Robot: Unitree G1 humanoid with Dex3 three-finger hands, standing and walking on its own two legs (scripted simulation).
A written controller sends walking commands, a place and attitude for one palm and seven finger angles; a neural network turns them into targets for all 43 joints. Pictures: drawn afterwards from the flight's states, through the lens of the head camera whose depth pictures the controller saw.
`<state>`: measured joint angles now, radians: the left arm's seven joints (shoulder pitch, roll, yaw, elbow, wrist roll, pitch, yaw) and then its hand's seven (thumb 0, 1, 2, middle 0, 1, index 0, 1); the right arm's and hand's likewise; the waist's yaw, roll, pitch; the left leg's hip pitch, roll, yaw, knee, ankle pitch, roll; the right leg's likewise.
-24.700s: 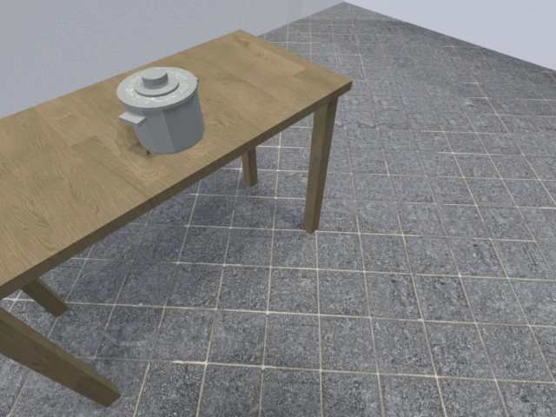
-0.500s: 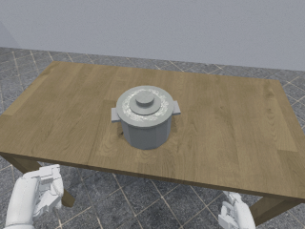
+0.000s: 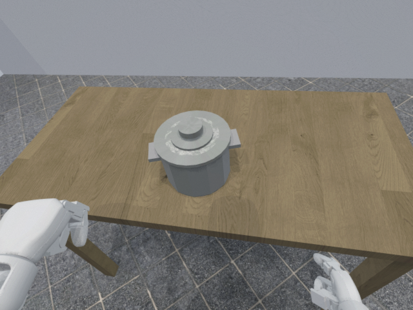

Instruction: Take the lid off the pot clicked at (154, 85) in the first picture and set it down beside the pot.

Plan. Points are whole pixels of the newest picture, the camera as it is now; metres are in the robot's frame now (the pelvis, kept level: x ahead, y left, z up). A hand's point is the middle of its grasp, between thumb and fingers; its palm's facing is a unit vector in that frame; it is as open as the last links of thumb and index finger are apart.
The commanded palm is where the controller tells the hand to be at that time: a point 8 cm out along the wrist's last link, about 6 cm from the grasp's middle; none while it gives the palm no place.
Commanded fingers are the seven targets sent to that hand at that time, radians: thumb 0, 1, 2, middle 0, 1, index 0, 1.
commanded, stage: reach forward and open the fingers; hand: left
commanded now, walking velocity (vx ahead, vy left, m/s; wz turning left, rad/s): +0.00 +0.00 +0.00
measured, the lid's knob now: (190, 127) +0.45 +0.10 +0.11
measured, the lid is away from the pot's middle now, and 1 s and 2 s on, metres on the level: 0.00 0.00 0.00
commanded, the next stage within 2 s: move the open hand above the knob in 0.80 s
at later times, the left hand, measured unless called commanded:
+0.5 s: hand (65, 215) +0.21 +0.25 +0.14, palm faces -0.21 +0.01 -0.98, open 7.9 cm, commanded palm +0.20 +0.26 +0.21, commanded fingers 0.00 -0.27 1.33 -0.82 -0.08 -0.82 -0.08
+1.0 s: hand (67, 174) +0.26 +0.26 +0.17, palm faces -0.13 -0.10 -0.99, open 10.2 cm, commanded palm +0.24 +0.25 +0.25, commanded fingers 0.00 -0.30 1.42 -0.83 -0.08 -0.83 -0.08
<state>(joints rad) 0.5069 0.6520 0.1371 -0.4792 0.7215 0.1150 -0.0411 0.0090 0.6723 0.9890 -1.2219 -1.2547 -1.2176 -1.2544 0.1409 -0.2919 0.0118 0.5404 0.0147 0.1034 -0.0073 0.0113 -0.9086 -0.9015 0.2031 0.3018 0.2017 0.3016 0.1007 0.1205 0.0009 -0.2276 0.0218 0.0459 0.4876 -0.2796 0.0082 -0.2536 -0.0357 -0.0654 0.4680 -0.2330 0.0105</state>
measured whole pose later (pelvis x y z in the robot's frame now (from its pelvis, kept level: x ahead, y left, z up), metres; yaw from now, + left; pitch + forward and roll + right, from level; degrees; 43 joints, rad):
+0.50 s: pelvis -0.03 +0.00 +0.01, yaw +1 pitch -2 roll +0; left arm 0.09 0.75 0.13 -0.28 0.66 -0.11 -0.36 0.00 -0.03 1.26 -0.93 -0.39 -0.93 -0.39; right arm 0.13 -0.31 0.01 0.57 0.03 0.03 -0.05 0.01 -0.91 -0.90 0.20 0.30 0.20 0.30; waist 0.09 0.11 0.08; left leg -0.18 0.01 0.03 0.39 -0.18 0.01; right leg -0.19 -0.04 -0.09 0.38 -0.14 0.01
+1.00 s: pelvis -0.04 +0.02 +0.01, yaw +1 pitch -1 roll +0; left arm -0.22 0.65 0.03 -0.18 0.71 0.14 -0.44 0.00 -0.28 1.39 -0.84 -0.09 -0.83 -0.09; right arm 0.11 -0.30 0.03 0.54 0.06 0.06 0.03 0.01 -0.91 -0.90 0.20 0.30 0.20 0.30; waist 0.09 0.12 0.05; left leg -0.20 -0.03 0.05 0.37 -0.16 0.05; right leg -0.22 -0.08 -0.06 0.35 -0.12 0.04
